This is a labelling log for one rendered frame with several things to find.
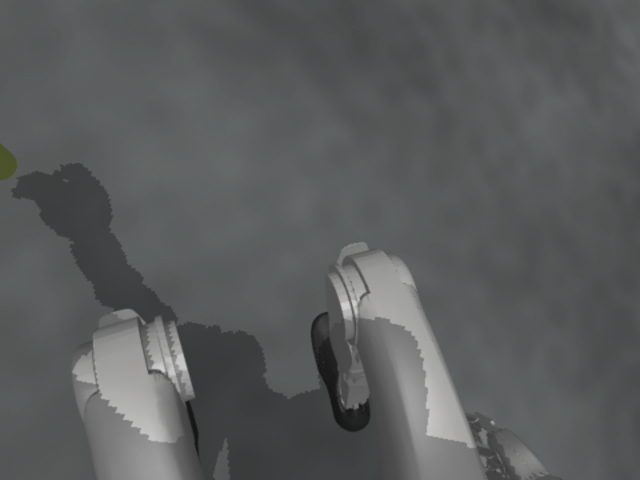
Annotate right robot foot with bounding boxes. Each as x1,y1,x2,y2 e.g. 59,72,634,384
311,312,370,432

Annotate can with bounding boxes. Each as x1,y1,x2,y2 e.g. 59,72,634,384
0,143,17,181

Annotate right robot hand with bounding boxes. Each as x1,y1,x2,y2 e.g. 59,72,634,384
465,412,551,480

